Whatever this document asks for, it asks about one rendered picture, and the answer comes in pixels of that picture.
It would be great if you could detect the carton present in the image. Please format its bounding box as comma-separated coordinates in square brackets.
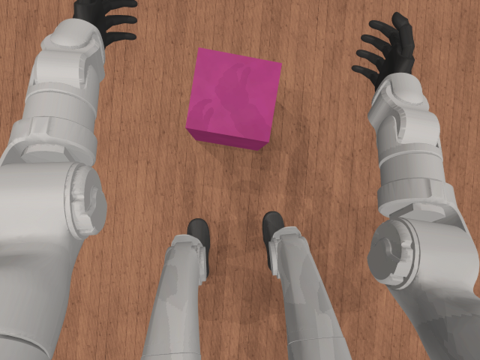
[185, 47, 282, 151]

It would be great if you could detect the robot right hand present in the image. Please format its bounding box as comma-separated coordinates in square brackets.
[352, 12, 415, 92]

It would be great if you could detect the right robot thigh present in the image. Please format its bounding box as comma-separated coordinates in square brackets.
[268, 233, 352, 360]

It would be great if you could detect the robot left forearm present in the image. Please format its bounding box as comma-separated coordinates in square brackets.
[0, 19, 105, 167]

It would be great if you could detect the right robot shin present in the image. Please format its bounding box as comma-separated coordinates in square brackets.
[271, 226, 310, 249]

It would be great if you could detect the robot right forearm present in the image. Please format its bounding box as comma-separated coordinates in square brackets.
[367, 73, 479, 280]

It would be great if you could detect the robot left upper arm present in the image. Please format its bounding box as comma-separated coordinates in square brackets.
[0, 161, 107, 360]

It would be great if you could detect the robot left hand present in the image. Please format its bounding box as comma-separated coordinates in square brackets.
[72, 0, 138, 49]

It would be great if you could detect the robot right upper arm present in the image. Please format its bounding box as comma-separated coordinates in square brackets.
[367, 217, 480, 360]

